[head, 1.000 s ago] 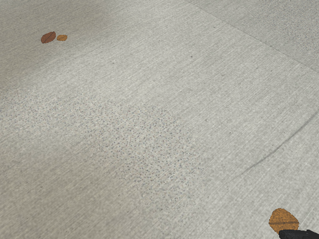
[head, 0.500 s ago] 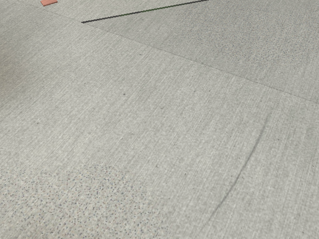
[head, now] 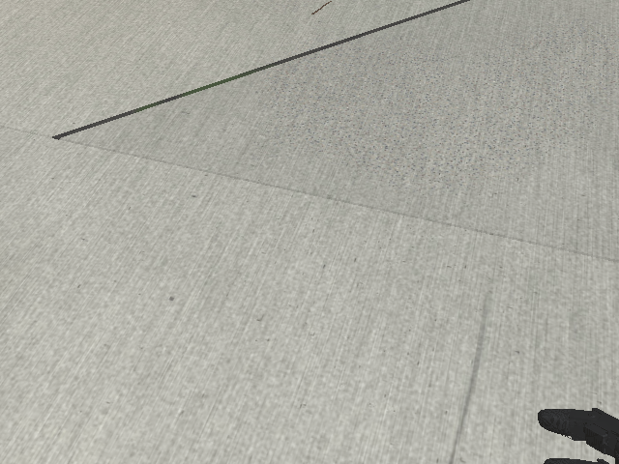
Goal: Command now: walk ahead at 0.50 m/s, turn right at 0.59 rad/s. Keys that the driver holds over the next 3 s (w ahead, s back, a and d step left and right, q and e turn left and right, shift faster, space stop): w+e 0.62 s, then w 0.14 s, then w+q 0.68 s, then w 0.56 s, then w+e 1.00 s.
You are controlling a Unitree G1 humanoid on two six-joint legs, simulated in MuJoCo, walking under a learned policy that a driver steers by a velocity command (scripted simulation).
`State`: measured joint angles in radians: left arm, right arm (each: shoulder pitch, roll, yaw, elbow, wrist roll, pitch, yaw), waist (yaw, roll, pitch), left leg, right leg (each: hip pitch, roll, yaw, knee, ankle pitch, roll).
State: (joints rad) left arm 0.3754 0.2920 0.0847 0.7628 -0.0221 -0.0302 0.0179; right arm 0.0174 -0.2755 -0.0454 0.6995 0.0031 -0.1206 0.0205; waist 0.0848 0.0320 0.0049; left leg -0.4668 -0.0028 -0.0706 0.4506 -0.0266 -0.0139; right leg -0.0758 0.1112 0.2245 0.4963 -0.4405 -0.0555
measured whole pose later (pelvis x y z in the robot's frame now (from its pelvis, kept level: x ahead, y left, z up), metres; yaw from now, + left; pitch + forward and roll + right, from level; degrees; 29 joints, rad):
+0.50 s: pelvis +0.25 -0.03 +0.00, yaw -18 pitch +2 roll +2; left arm 0.07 0.27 0.06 0.59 -0.02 -0.02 -0.05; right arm 0.32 -0.31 -0.08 0.86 0.02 -0.06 -0.01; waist -0.09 -0.02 0.04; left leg 0.09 0.04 0.24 0.30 -0.41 -0.05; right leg -0.58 -0.05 -0.04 0.63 -0.12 -0.07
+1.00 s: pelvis +0.52 -0.14 +0.01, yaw -23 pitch +2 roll -2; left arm 0.33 0.29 0.06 0.77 0.00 -0.06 0.00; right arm 0.10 -0.27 -0.03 0.74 0.02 -0.08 0.06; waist 0.06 0.05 0.01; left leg -0.61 0.05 0.00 0.56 0.06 0.02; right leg 0.06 0.09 0.02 0.26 -0.35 -0.06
